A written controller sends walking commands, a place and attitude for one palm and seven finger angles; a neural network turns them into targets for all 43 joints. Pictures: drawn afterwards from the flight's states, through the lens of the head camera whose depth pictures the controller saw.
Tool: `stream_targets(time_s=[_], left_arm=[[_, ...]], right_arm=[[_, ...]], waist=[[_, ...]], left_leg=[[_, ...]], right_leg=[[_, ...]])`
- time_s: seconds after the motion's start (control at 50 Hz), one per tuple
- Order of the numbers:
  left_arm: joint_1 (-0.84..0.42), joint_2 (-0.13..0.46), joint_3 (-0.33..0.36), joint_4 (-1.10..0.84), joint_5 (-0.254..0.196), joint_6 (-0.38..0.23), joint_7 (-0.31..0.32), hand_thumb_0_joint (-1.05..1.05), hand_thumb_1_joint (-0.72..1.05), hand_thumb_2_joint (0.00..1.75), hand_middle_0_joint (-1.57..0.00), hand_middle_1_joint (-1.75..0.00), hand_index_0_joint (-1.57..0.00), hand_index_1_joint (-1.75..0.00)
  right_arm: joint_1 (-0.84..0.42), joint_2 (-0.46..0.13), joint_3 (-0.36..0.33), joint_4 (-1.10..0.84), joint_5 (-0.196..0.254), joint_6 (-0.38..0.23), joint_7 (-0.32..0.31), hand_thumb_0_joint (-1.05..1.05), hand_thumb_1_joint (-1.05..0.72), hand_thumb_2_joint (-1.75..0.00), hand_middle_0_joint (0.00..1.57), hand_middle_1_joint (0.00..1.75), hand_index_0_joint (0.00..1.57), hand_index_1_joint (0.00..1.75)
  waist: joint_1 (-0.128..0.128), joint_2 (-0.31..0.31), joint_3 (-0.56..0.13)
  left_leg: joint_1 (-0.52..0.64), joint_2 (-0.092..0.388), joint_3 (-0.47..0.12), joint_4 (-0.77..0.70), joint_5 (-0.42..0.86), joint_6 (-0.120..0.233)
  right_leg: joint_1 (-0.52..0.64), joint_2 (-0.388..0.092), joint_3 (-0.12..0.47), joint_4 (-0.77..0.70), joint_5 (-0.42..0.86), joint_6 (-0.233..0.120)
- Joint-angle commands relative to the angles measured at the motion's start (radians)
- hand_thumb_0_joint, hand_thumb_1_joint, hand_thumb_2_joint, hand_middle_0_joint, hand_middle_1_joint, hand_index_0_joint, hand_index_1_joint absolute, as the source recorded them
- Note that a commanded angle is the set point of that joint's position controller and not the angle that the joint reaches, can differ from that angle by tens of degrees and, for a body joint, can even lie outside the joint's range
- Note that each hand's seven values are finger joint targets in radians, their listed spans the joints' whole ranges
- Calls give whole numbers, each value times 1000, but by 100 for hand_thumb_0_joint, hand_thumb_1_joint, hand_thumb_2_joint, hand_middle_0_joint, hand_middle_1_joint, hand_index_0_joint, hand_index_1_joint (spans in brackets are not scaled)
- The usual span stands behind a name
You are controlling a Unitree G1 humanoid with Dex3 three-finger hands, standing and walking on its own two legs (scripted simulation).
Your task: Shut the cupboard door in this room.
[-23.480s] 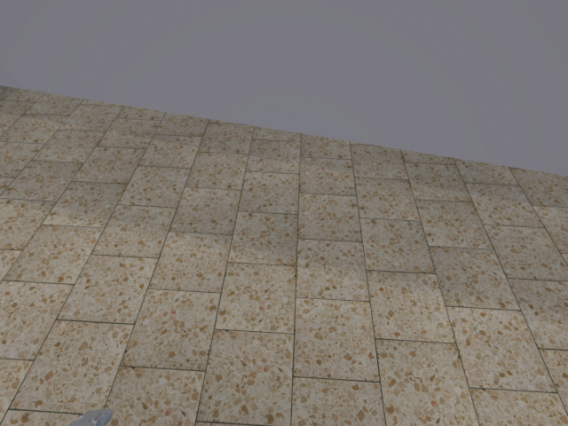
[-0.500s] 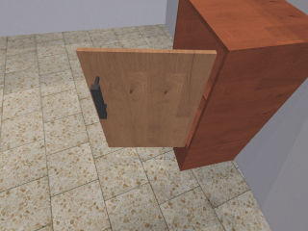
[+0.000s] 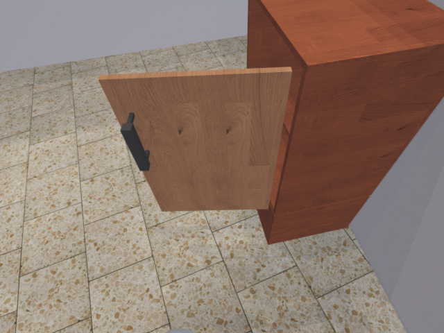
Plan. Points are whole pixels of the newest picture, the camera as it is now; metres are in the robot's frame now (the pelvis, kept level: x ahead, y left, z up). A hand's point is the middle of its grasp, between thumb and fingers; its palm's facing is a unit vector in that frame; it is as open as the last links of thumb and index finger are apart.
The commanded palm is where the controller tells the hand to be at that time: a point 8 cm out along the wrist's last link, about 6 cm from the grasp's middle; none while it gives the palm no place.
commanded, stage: come to a stop and stand still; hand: left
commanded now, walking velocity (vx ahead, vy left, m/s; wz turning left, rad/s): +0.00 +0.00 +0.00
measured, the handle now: (138, 142) +0.53 +0.27 -0.03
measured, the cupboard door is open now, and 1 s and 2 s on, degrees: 78 78 78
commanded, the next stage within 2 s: look again from close up in 0.36 s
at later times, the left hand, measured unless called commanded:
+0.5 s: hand out of the picture -0.03 +0.21 -0.18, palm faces +0.01 -0.98 -0.18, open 7.4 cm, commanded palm none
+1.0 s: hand out of the picture +0.01 +0.22 -0.17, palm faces -0.01 -0.97 -0.23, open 7.4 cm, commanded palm none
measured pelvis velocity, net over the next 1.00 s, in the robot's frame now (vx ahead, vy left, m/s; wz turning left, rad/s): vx -0.02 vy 0.04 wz -0.04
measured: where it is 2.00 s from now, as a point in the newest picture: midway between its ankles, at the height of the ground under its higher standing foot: outside the picture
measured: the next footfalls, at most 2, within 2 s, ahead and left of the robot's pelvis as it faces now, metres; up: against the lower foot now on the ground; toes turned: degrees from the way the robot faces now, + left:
left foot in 0.14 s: -0.01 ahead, +0.16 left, +0.00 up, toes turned +0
left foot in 1.80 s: +0.16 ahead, +0.16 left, +0.00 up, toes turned +6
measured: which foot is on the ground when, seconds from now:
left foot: up 0.00-0.12, down 0.14-1.00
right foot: down 0.00-1.00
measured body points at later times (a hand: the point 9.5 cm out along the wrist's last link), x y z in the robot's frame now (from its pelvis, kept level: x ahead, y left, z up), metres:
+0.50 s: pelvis -0.02 +0.05 -0.01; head +0.00 +0.05 +0.44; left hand -0.03 +0.26 -0.17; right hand -0.01 -0.18 -0.16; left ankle -0.05 +0.16 -0.75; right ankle -0.01 -0.09 -0.75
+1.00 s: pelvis -0.02 +0.04 -0.01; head -0.01 +0.03 +0.44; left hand +0.01 +0.27 -0.16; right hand -0.03 -0.17 -0.18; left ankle -0.05 +0.16 -0.74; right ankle -0.01 -0.09 -0.74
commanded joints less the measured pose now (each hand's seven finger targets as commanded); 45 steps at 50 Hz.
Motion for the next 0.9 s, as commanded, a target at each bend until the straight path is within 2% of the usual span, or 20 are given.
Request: stream_targets(time_s=[0.0,0.06,0.08,0.1,0.12,0.14,0.16,0.22,0.26,0.3,0.34,0.36,0.42,0.44,0.46,0.48,0.5,0.52,0.64,0.88], left_arm=[[64,237,57,-19,1,-4,9,0,90,90,-20,-30,-20,-30],[28,208,49,-5,-14,4,10,0,90,90,-20,-30,-20,-30],[25,172,39,-7,-19,9,8,0,90,90,-20,-30,-20,-30],[48,127,29,-11,-20,15,3,0,90,90,-20,-30,-20,-30],[54,90,22,-13,-20,17,1,0,90,90,-20,-30,-20,-30],[28,86,18,-4,-14,21,0,0,90,90,-20,-30,-20,-30],[32,86,15,16,-10,24,0,0,90,90,-20,-30,-20,-30],[88,84,5,62,-11,19,-7,0,90,90,-20,-30,-20,-30],[124,84,-4,88,-13,6,-4,0,90,90,-20,-30,-20,-30],[127,117,-8,104,-16,-7,2,0,90,90,-20,-30,-20,-30],[102,118,-9,114,-21,-14,4,0,90,90,-20,-30,-20,-30],[101,108,-13,115,-22,-15,4,0,90,90,-20,-30,-20,-30],[97,93,-14,116,-22,-10,7,0,90,90,-20,-30,-20,-30],[207,109,-17,148,-9,-40,53,0,90,90,-20,-30,-20,-30],[166,156,-11,103,-18,-52,44,0,90,90,-20,-30,-20,-30],[131,138,-17,91,-18,-50,34,0,90,90,-20,-30,-20,-30],[119,124,-19,80,-15,-46,26,0,90,90,-20,-30,-20,-30],[125,111,-20,80,-15,-40,22,0,90,90,-20,-30,-20,-30],[115,88,-24,75,-19,-25,11,0,90,90,-20,-30,-20,-30],[103,99,-17,77,-21,-28,8,0,90,90,-20,-30,-20,-30]], right_arm=[[39,-22,0,-53,3,-35,3,0,-90,-90,20,30,20,30],[146,-14,8,-12,4,-54,-5,0,-90,-90,20,30,20,30],[165,-41,6,-6,2,-62,-7,0,-90,-90,20,30,20,30],[152,-88,-3,-18,-7,-64,-9,0,-90,-90,20,30,20,30],[118,-137,-4,-40,-11,-59,-14,0,-90,-90,20,30,20,30],[70,-116,-1,-38,-11,-63,-20,0,-90,-90,20,30,20,30],[35,-91,8,-35,-10,-66,-23,0,-90,-90,20,30,20,30],[33,-61,16,-16,-5,-70,-32,0,-90,-90,20,30,20,30],[62,-52,18,3,-1,-76,-34,0,-90,-90,20,30,20,30],[114,-25,21,22,8,-81,-31,0,-90,-90,20,30,20,30],[138,-19,21,40,7,-78,-31,0,-90,-90,20,30,20,30],[147,-21,22,47,7,-80,-31,0,-90,-90,20,30,20,30],[156,-13,29,64,7,-84,-32,0,-90,-90,20,30,20,30],[75,-50,31,-5,8,-99,-21,0,-90,-90,20,30,20,30],[143,2,36,-28,3,-91,-16,0,-90,-90,20,30,20,30],[172,6,40,-23,2,-93,-14,0,-90,-90,20,30,20,30],[193,6,43,-24,-6,-100,-11,0,-90,-90,20,30,20,30],[198,-2,45,-27,-6,-102,-13,0,-90,-90,20,30,20,30],[209,-21,49,-28,-4,-102,-21,0,-90,-90,20,30,20,30],[220,-15,52,26,-5,-103,-23,0,-90,-90,20,30,20,30]], waist=[[12,-206,-109],[-43,-160,-115],[-51,-58,-99],[-40,101,-69],[-29,163,-24],[-25,192,14],[-11,224,39],[7,159,21],[11,101,-8],[-18,30,-31],[-36,-72,-46],[-40,-87,-53],[-35,-30,-27],[1,8,-48],[-51,22,-128],[-58,25,-114],[-53,80,-105],[-47,82,-89],[-37,12,17],[-38,-26,-5]], left_leg=[[37,-12,49,-215,15,14],[250,-9,69,-484,191,29],[288,45,9,-535,187,44],[232,180,-158,-608,124,93],[81,275,-242,-677,35,152],[-8,267,-250,-725,10,176],[-34,230,-203,-730,42,170],[29,175,-110,-656,199,156],[96,137,-80,-570,321,134],[126,84,-45,-519,348,95],[168,77,-27,-503,325,68],[191,79,-24,-505,337,68],[169,87,-28,-538,310,71],[126,102,26,-338,412,44],[111,41,6,-393,182,45],[116,54,-9,-434,183,53],[106,69,-16,-436,271,66],[92,81,-29,-448,312,75],[35,85,-51,-514,246,90],[93,76,-23,-526,256,85]], right_leg=[[128,-205,244,-170,180,-124],[-10,-148,195,-121,1,-50],[-81,-96,162,-77,-119,-17],[-125,-18,93,15,-185,23],[-81,18,20,88,-195,48],[-32,15,20,142,-183,59],[-3,8,34,178,-170,55],[20,5,45,148,-119,51],[57,-5,64,-10,-2,54],[109,-49,114,-96,159,37],[86,-58,130,-91,172,24],[72,-59,125,-95,172,24],[75,-42,110,-103,107,31],[98,-95,158,-51,456,22],[137,-123,197,-42,341,-7],[85,-91,169,-33,131,-17],[84,-57,130,-10,98,-14],[84,-39,114,1,69,-7],[66,-19,102,-11,14,5],[67,-31,123,-27,71,6]])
